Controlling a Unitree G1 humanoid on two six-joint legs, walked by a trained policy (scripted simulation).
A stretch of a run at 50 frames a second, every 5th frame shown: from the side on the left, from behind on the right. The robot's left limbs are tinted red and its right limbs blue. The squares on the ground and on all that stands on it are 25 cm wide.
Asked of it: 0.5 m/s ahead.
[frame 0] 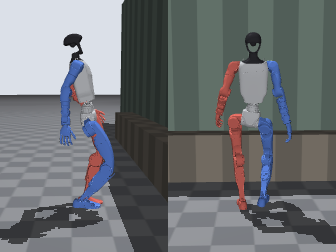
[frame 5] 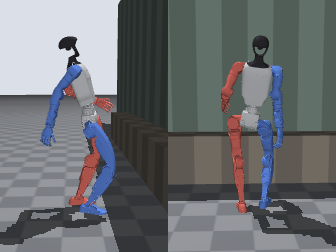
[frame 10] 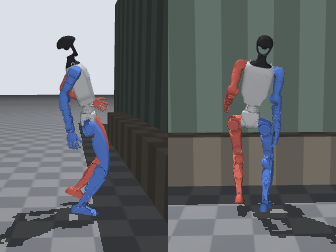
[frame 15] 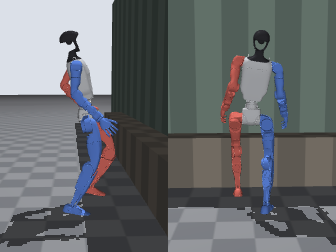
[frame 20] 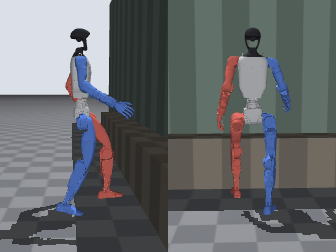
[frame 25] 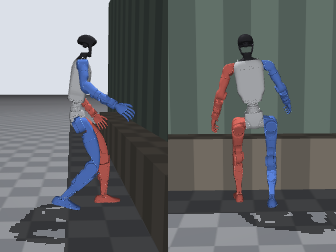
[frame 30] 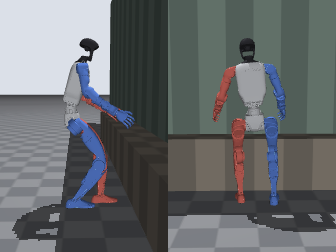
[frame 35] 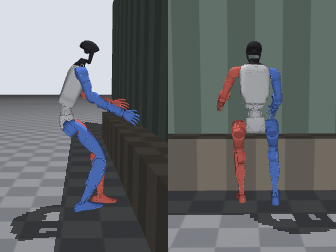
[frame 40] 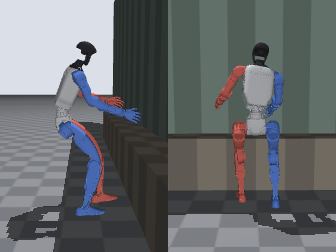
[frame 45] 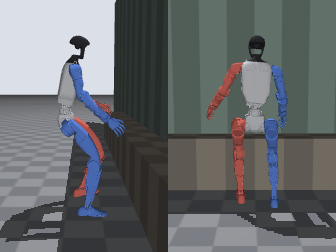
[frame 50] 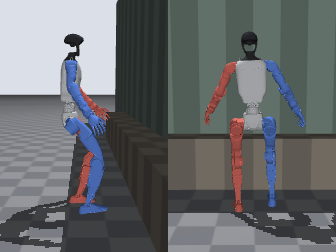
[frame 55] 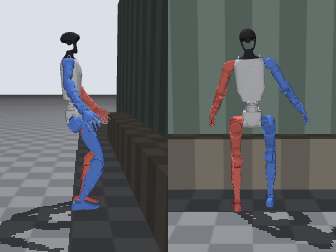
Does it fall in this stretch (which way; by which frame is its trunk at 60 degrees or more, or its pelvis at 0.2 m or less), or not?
no
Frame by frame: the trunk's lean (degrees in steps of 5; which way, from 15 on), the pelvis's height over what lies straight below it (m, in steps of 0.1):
0: 15 backward, 0.8
5: 20 backward, 0.7
10: 25 backward and to its right, 0.7
15: 20 backward and to its right, 0.8
20: 0, 0.8
25: 10, 0.7
30: 20 forward, 0.7
35: 25 forward, 0.7
40: 25 forward, 0.7
45: 15 forward, 0.7
50: 5, 0.7
55: 5, 0.8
